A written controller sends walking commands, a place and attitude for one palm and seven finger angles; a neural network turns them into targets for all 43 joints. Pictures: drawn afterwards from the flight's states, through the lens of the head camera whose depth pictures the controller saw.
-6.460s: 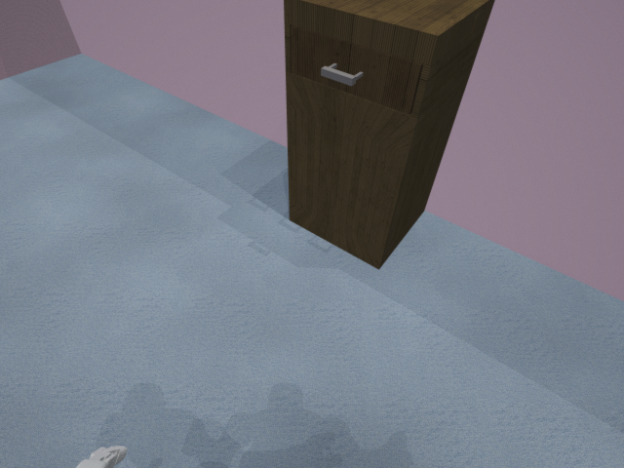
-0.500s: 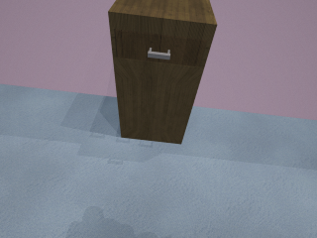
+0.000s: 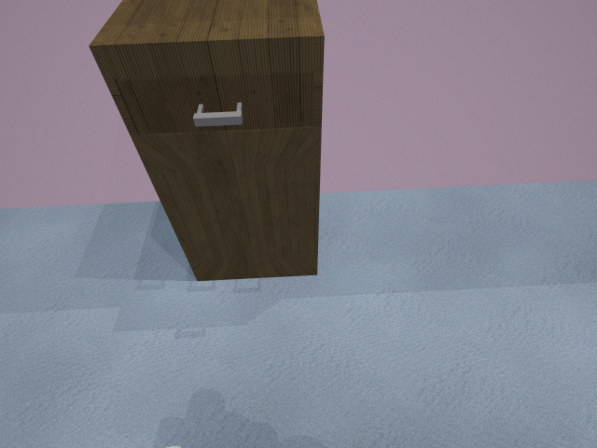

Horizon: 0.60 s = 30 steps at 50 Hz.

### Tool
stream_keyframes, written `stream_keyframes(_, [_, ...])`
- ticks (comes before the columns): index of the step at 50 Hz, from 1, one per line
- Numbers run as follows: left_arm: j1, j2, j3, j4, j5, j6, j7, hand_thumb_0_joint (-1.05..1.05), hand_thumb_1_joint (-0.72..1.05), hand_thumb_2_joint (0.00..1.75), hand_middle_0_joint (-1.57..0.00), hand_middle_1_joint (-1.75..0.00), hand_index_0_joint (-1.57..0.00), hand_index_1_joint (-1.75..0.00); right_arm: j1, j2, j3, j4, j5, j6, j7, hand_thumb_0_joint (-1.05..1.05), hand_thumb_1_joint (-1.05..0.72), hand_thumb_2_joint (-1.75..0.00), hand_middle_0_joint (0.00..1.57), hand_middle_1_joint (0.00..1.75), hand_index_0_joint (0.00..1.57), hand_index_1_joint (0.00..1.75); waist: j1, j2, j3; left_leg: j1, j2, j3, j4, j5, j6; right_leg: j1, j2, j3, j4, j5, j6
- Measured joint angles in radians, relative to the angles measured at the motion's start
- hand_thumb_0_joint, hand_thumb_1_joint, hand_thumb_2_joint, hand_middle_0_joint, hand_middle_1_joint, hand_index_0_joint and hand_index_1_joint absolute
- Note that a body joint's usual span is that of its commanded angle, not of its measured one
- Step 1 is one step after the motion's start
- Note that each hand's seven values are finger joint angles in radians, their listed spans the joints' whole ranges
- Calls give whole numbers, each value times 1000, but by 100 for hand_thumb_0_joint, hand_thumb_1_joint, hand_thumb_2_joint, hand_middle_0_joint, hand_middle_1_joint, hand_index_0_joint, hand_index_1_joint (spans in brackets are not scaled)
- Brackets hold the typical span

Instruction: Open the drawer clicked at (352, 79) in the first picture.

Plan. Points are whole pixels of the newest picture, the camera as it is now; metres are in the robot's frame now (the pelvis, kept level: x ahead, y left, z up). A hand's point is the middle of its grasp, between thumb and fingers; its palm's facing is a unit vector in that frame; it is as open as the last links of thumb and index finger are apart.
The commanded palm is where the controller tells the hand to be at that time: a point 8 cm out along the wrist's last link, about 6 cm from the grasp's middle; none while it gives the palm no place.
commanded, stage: take the last steps up to it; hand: left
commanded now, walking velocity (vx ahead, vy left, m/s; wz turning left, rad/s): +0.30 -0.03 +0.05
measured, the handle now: (219, 113) +0.79 +0.18 +0.01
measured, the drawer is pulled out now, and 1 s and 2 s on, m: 0.00 0.00 0.00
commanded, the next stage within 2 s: come to a stop and stand still in 0.58 s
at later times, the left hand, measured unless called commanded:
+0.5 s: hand out of the picture +0.10 +0.17 -0.18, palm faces +0.10 -0.99 -0.11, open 7.4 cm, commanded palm none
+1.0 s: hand (225, 313) +0.37 +0.15 -0.15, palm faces +0.04 -0.97 -0.22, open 7.3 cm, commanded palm none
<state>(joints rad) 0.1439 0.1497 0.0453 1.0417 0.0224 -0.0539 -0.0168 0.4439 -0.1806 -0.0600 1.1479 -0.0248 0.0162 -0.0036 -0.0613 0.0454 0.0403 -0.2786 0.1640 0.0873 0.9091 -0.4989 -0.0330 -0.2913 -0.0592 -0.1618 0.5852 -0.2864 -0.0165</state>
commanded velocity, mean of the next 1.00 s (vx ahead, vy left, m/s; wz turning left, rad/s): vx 0.07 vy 0.02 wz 0.00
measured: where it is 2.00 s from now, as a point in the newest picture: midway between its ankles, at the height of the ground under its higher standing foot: outside the picture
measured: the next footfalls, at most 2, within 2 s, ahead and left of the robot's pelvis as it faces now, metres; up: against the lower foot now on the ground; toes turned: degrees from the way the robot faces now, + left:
left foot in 0.38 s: +0.28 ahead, +0.11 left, +0.00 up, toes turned +11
right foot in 0.82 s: +0.36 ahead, -0.14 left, +0.00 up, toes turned -7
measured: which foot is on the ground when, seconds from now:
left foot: up 0.00-0.36, down 0.38-0.84, up 0.86-1.00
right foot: down 0.00-0.40, up 0.42-0.80, down 0.82-1.00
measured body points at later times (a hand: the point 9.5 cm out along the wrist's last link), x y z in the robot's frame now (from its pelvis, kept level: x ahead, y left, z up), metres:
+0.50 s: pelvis +0.18 +0.02 +0.00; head +0.20 +0.05 +0.45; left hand +0.10 +0.22 -0.17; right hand +0.28 -0.20 -0.14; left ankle +0.24 +0.10 -0.73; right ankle +0.07 -0.10 -0.65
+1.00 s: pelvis +0.27 -0.02 +0.00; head +0.30 -0.04 +0.45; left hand +0.37 +0.20 -0.13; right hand +0.25 -0.23 -0.17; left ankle +0.22 +0.10 -0.68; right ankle +0.32 -0.13 -0.73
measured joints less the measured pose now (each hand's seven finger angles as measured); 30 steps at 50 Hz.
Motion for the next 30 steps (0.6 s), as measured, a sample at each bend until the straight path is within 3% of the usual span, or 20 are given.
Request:
stream_keyframes(3, [31,-2,16,-2,-12,-23,31,-2,95,89,-20,-30,-21,-30,-47,0,-6,-10,-2,2,3,1,-90,-90,20,30,20,30,30,-8,-22,-127,-23,-2,184,71,11,77,5,-13,-73,-4,-4])
stream_keyframes(6, [74,10,7,21,-3,-23,39,-3,96,89,-20,-30,-20,-30,-116,-7,-14,-50,-8,-7,5,1,-91,-90,20,30,20,30,37,-5,-39,-212,-27,14,180,155,3,148,18,-25,-149,3,-10])
stream_keyframes(12, [179,-8,-18,83,3,-18,39,-1,94,89,-20,-30,-20,-30,-258,-6,-15,-123,-6,-21,20,0,-91,-90,20,30,20,30,56,1,-37,-272,-31,32,7,266,-3,250,49,-32,-223,-21,-4])
stream_keyframes(17, [253,-19,-22,123,5,-10,37,0,92,89,-20,-30,-20,-30,-327,14,-1,-151,-2,-33,31,0,-91,-90,20,30,20,30,97,-35,-11,-209,-50,47,-193,270,22,317,50,-33,-209,-92,20])
stream_keyframes(19, [283,-23,-21,137,3,-4,34,0,92,89,-20,-30,-20,-30,-337,18,6,-161,-4,-48,30,0,-91,-90,20,30,20,30,106,-54,-2,-147,-72,61,-280,289,38,317,31,-26,-136,-153,36])
stream_keyframes(20, [291,-26,-20,144,-1,3,32,0,92,89,-20,-30,-20,-30,-341,20,7,-165,-9,-61,26,0,-91,-90,20,30,20,30,103,-62,6,-137,-80,68,-283,325,62,287,13,-21,-43,-188,36])
stream_keyframes(22, [280,-27,-21,149,-8,24,25,0,91,89,-20,-30,-20,-30,-340,24,12,-167,-9,-75,14,0,-91,-90,20,30,20,30,104,-74,27,-127,-90,84,-235,274,96,169,2,41,259,-234,20])
stream_keyframes(25, [242,-21,-13,135,-3,37,19,1,91,89,-20,-30,-20,-30,-307,34,18,-152,-4,-71,-1,0,-90,-90,20,30,20,30,98,-77,36,-62,-106,101,-292,247,99,-8,-9,83,553,-166,11])
stream_keyframes(30, [156,-1,5,77,5,37,22,1,91,89,-20,-30,-20,-30,-230,20,3,-112,6,-78,-27,-2,-95,-90,20,30,21,30,76,-75,30,44,-138,109,-453,293,100,-176,-48,104,532,-33,33])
